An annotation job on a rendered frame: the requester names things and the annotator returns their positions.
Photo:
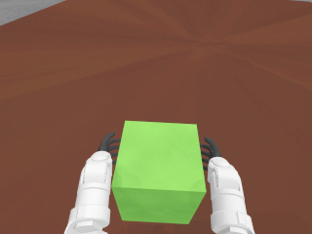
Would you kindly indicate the carton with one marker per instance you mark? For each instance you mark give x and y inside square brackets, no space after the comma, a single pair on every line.
[159,175]

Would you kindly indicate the right robot hand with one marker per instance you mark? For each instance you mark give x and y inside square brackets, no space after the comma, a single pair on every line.
[212,147]

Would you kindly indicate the right robot forearm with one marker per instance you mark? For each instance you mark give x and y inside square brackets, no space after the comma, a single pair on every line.
[228,202]

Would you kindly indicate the left robot hand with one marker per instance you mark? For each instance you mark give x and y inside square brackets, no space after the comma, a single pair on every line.
[104,145]

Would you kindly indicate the left robot forearm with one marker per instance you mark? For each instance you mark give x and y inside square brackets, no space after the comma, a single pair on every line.
[91,212]

